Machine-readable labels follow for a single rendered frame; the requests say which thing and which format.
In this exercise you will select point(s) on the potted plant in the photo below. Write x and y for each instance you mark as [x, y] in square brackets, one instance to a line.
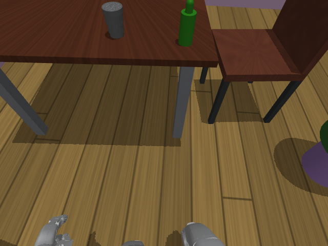
[315, 160]

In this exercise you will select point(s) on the table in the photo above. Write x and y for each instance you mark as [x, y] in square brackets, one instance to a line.
[75, 32]

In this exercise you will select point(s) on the left robot hand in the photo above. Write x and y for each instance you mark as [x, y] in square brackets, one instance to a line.
[48, 234]

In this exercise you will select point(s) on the chair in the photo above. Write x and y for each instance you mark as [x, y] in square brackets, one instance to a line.
[287, 52]

